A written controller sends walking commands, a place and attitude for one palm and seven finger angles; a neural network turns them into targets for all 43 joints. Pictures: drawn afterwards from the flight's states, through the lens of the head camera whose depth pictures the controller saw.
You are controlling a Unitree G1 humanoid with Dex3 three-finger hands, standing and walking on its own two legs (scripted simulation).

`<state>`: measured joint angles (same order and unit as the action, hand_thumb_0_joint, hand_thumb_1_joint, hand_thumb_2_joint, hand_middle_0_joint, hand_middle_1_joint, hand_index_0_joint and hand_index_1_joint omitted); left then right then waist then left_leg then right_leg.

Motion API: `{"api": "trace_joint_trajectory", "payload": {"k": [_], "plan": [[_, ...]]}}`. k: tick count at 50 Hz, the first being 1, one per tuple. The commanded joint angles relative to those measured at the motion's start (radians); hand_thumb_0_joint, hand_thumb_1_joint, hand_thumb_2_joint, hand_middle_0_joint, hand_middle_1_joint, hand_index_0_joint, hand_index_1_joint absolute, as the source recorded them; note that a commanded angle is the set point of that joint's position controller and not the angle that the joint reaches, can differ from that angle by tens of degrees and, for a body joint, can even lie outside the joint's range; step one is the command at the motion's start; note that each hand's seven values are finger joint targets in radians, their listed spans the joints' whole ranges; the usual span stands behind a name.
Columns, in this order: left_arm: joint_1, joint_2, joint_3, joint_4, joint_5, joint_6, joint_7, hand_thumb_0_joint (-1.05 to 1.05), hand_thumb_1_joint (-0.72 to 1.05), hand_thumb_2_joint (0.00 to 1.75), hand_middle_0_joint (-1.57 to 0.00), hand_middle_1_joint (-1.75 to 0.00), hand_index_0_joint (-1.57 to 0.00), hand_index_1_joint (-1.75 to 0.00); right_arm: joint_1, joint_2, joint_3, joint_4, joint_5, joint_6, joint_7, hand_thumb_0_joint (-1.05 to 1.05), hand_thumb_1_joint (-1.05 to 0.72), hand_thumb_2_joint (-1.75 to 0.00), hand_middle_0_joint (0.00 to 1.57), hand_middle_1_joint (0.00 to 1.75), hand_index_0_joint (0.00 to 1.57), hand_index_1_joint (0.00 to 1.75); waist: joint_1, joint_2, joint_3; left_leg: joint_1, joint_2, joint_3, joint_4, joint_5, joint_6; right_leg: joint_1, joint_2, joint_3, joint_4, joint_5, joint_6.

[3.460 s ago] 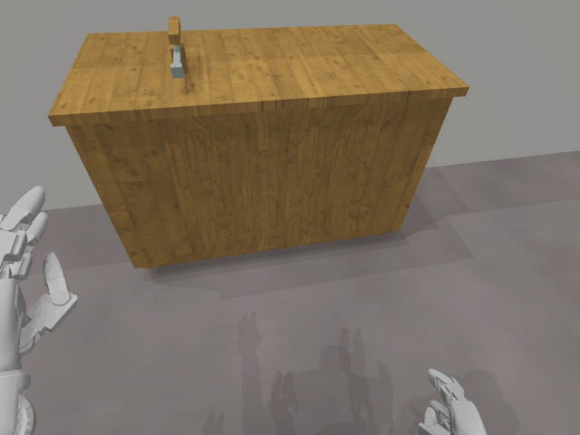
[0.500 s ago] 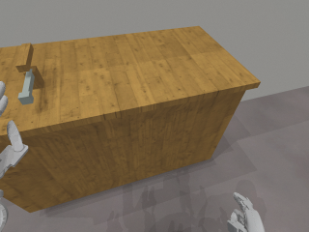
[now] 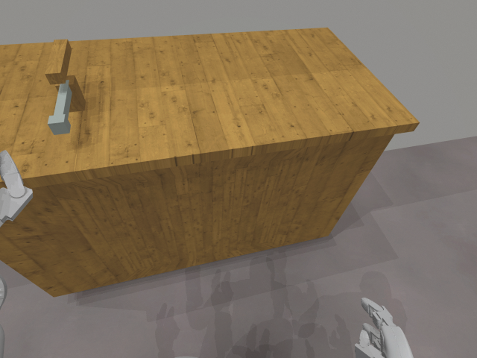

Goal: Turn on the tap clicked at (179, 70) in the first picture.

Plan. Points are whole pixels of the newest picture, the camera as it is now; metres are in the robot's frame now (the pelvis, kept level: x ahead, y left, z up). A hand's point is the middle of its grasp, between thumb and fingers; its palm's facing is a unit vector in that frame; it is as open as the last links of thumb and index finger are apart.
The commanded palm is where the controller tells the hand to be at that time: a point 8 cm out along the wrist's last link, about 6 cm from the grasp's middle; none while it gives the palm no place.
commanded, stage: come to a stop and stand still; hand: left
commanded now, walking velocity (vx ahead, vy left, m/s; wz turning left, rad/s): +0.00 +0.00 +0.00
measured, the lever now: (59, 124) +0.47 +0.41 +0.08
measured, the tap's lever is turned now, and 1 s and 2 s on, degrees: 0 0 0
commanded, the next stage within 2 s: look again from close up in 1.32 s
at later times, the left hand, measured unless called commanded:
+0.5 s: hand out of the picture +0.18 +0.30 +0.18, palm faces +0.48 -0.83 -0.28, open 7.4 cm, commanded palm +0.12 +0.32 +0.18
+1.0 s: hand (27, 222) +0.22 +0.28 +0.17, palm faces +0.46 -0.82 -0.36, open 7.4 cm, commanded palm +0.16 +0.31 +0.18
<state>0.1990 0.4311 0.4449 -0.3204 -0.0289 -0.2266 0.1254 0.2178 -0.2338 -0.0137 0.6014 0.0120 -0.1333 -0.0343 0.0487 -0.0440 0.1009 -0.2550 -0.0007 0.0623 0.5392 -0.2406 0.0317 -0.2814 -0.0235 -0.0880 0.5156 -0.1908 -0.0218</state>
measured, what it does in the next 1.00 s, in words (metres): stands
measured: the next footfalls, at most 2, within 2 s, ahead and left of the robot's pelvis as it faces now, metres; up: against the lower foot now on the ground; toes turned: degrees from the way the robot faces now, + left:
none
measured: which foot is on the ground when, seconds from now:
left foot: down 0.00-1.00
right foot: down 0.00-1.00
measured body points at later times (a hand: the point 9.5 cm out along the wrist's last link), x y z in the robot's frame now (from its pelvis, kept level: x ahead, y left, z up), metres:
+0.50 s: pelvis -0.03 +0.04 +0.01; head -0.05 +0.06 +0.45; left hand +0.15 +0.34 +0.19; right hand +0.16 -0.16 -0.06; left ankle +0.03 +0.10 -0.73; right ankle +0.05 -0.10 -0.73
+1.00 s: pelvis +0.01 +0.02 +0.01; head +0.01 +0.03 +0.46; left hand +0.19 +0.32 +0.19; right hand +0.19 -0.20 -0.06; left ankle +0.03 +0.10 -0.73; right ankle +0.06 -0.10 -0.73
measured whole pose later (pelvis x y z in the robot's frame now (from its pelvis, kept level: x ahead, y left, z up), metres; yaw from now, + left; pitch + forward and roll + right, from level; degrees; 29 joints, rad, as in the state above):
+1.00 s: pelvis +0.01 +0.02 +0.01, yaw +4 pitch -2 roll -1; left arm 0.39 0.33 0.34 -0.38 -0.01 -0.23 0.10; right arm 0.25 -0.21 0.03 0.59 -0.01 -0.14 -0.03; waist 0.02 -0.01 0.02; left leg -0.20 -0.03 0.04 0.41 -0.18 0.05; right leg -0.19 0.04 0.04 0.35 -0.13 0.00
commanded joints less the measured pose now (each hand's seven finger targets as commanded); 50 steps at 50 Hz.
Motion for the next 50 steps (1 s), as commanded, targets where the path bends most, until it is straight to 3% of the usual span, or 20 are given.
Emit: {"api": "trace_joint_trajectory", "payload": {"k": [1, 2, 4, 5, 7, 12, 16, 21, 22, 25, 27, 29, 32, 36, 41, 46, 47, 50], "plan": [[0.134, 0.064, -0.054, -0.368, -0.005, -0.094, -0.004, 0.0, 0.9, 0.9, -0.2, -0.3, -0.2, -0.3, -0.087, -0.099, -0.031, -0.186, 0.001, -0.09, 0.034, 0.0, -0.9, -0.9, 0.2, 0.3, 0.2, 0.3, 0.005, 0.237, -0.209, -0.043, 0.139, -0.178, -0.234, 0.099, 0.018, 0.17, -0.035, 0.105, 0.003, -0.057, 0.004], [0.173, 0.1, -0.003, -0.334, -0.003, -0.09, 0.002, 0.0, 0.9, 0.9, -0.2, -0.3, -0.2, -0.3, -0.092, -0.102, -0.029, -0.189, 0.001, -0.091, 0.033, 0.0, -0.9, -0.9, 0.2, 0.3, 0.2, 0.3, 0.008, 0.213, -0.17, -0.107, 0.148, -0.187, -0.268, 0.048, 0.019, 0.188, -0.02, 0.079, 0.019, -0.073, 0.007], [0.155, 0.119, 0.037, -0.324, -0.004, -0.09, 0.004, 0.0, 0.9, 0.9, -0.2, -0.3, -0.2, -0.3, -0.088, -0.101, -0.027, -0.2, 0.003, -0.089, 0.028, 0.0, -0.9, -0.9, 0.2, 0.3, 0.2, 0.3, 0.001, 0.094, -0.161, -0.144, 0.147, -0.18, -0.284, -0.063, 0.019, 0.197, -0.013, 0.076, 0.012, -0.081, 0.009], [0.146, 0.129, 0.059, -0.31, -0.005, -0.091, 0.006, 0.0, 0.9, 0.9, -0.2, -0.3, -0.2, -0.3, -0.087, -0.101, -0.027, -0.203, 0.002, -0.088, 0.022, 0.0, -0.9, -0.9, 0.2, 0.3, 0.2, 0.3, -0.003, 0.075, -0.16, -0.15, 0.146, -0.179, -0.291, -0.121, 0.02, 0.196, -0.014, 0.083, 0.001, -0.092, 0.009], [0.078, 0.169, 0.103, -0.317, -0.002, -0.095, 0.007, 0.0, 0.9, 0.9, -0.2, -0.3, -0.2, -0.3, -0.092, -0.1, -0.021, -0.208, -0.004, -0.088, 0.01, 0.0, -0.9, -0.9, 0.2, 0.3, 0.2, 0.3, -0.008, 0.123, -0.133, -0.175, 0.146, -0.181, -0.332, -0.232, 0.022, 0.198, -0.006, 0.081, -0.003, -0.117, 0.011], [-0.04, 0.079, -0.001, -0.288, 0.015, -0.095, -0.009, 0.0, 0.9, 0.9, -0.2, -0.3, -0.2, -0.3, -0.087, -0.091, -0.009, -0.2, -0.007, -0.103, 0.011, 0.0, -0.9, -0.9, 0.2, 0.3, 0.2, 0.3, -0.017, 0.169, -0.106, -0.169, 0.14, -0.165, -0.348, -0.358, 0.022, 0.185, 0.008, 0.096, -0.02, -0.126, 0.006], [-0.053, 0.031, -0.069, -0.253, 0.035, -0.074, -0.01, 0.0, 0.9, 0.9, -0.2, -0.3, -0.2, -0.3, -0.08, -0.09, -0.005, -0.18, -0.008, -0.104, 0.02, 0.0, -0.9, -0.9, 0.2, 0.3, 0.2, 0.3, -0.015, 0.144, -0.11, -0.169, 0.137, -0.167, -0.364, -0.412, 0.016, 0.194, 0.028, 0.108, -0.026, -0.135, 0.008], [-0.05, 0.043, -0.054, -0.245, 0.045, -0.061, -0.007, 0.0, 0.9, 0.9, -0.2, -0.3, -0.2, -0.3, -0.084, -0.085, -0.001, -0.179, -0.015, -0.089, 0.019, 0.0, -0.9, -0.9, 0.2, 0.3, 0.2, 0.3, -0.013, 0.141, -0.09, -0.158, 0.13, -0.176, -0.384, -0.419, 0.005, 0.187, 0.047, 0.121, -0.059, -0.125, 0.012], [-0.049, 0.08, -0.018, -0.257, 0.044, -0.06, -0.005, 0.0, 0.9, 0.9, -0.2, -0.3, -0.2, -0.3, -0.093, -0.083, -0.001, -0.184, -0.02, -0.087, 0.017, 0.0, -0.9, -0.9, 0.2, 0.3, 0.2, 0.3, -0.011, 0.147, -0.094, -0.135, 0.125, -0.165, -0.387, -0.41, -0.001, 0.179, 0.053, 0.122, -0.075, -0.125, 0.014], [-0.022, 0.055, -0.03, -0.235, 0.04, -0.058, -0.009, 0.0, 0.9, 0.9, -0.2, -0.3, -0.2, -0.3, -0.092, -0.077, 0.002, -0.189, -0.02, -0.075, 0.015, 0.0, -0.9, -0.9, 0.2, 0.3, 0.2, 0.3, -0.011, 0.109, -0.09, -0.127, 0.11, -0.156, -0.368, -0.385, -0.003, 0.178, 0.051, 0.136, -0.116, -0.125, 0.013], [-0.022, 0.08, -0.011, -0.25, 0.037, -0.058, -0.012, 0.0, 0.9, 0.9, -0.2, -0.3, -0.2, -0.3, -0.098, -0.075, 0.001, -0.196, -0.027, -0.073, 0.013, 0.0, -0.9, -0.9, 0.2, 0.3, 0.2, 0.3, -0.012, 0.111, -0.082, -0.084, 0.086, -0.133, -0.357, -0.355, -0.017, 0.133, 0.054, 0.153, -0.17, -0.149, 0.01], [-0.019, 0.048, -0.04, -0.244, 0.037, -0.059, -0.016, 0.0, 0.9, 0.9, -0.2, -0.3, -0.2, -0.3, -0.087, -0.078, 0.002, -0.193, -0.026, -0.071, 0.012, 0.0, -0.9, -0.9, 0.2, 0.3, 0.2, 0.3, -0.015, 0.106, -0.094, -0.059, 0.082, -0.136, -0.345, -0.321, -0.016, 0.131, 0.051, 0.166, -0.182, -0.131, 0.012], [-0.021, 0.06, -0.036, -0.263, 0.038, -0.061, -0.016, 0.0, 0.9, 0.9, -0.2, -0.3, -0.2, -0.3, -0.088, -0.079, -0.002, -0.197, -0.027, -0.074, 0.011, 0.0, -0.9, -0.9, 0.2, 0.3, 0.2, 0.3, -0.016, 0.122, -0.113, -0.013, 0.067, -0.126, -0.339, -0.277, -0.022, 0.112, 0.058, 0.172, -0.201, -0.122, 0.011], [0.023, 0.058, -0.035, -0.25, 0.037, -0.061, -0.011, 0.0, 0.9, 0.9, -0.2, -0.3, -0.2, -0.3, -0.082, -0.084, -0.004, -0.197, -0.025, -0.07, 0.007, 0.0, -0.9, -0.9, 0.2, 0.3, 0.2, 0.3, -0.013, 0.094, -0.14, -0.015, 0.065, -0.13, -0.324, -0.244, -0.014, 0.143, 0.05, 0.177, -0.213, -0.086, 0.015], [0.034, 0.07, -0.023, -0.272, 0.033, -0.067, -0.009, 0.0, 0.9, 0.9, -0.2, -0.3, -0.2, -0.3, -0.081, -0.089, -0.005, -0.192, -0.024, -0.067, 0.002, 0.0, -0.9, -0.9, 0.2, 0.3, 0.2, 0.3, -0.014, 0.122, -0.145, -0.039, 0.057, -0.133, -0.322, -0.219, -0.015, 0.164, 0.05, 0.175, -0.21, -0.066, 0.014], [0.073, 0.072, -0.019, -0.278, 0.018, -0.067, -0.011, 0.0, 0.9, 0.9, -0.2, -0.3, -0.2, -0.3, -0.077, -0.091, -0.008, -0.183, -0.024, -0.064, 0.001, 0.0, -0.9, -0.9, 0.2, 0.3, 0.2, 0.3, -0.016, 0.102, -0.184, 0.029, 0.03, -0.105, -0.251, -0.01, -0.025, 0.155, 0.036, 0.181, -0.217, 0.052, 0.004], [0.082, 0.097, 0.006, -0.28, 0.015, -0.064, -0.01, 0.0, 0.9, 0.9, -0.2, -0.3, -0.2, -0.3, -0.086, -0.09, -0.007, -0.183, -0.027, -0.065, -0.001, 0.0, -0.9, -0.9, 0.2, 0.3, 0.2, 0.3, -0.016, 0.099, -0.186, 0.047, 0.024, -0.096, -0.238, 0.05, -0.03, 0.146, 0.035, 0.178, -0.217, 0.086, 0.003], [0.112, 0.075, -0.014, -0.278, 0.002, -0.06, -0.014, 0.0, 0.9, 0.9, -0.2, -0.3, -0.2, -0.3, -0.081, -0.089, -0.007, -0.179, -0.021, -0.055, -0.001, 0.0, -0.9, -0.9, 0.2, 0.3, 0.2, 0.3, -0.018, 0.097, -0.216, 0.078, 0.023, -0.091, -0.215, 0.147, -0.035, 0.163, 0.028, 0.167, -0.199, 0.166, 0.005]]}}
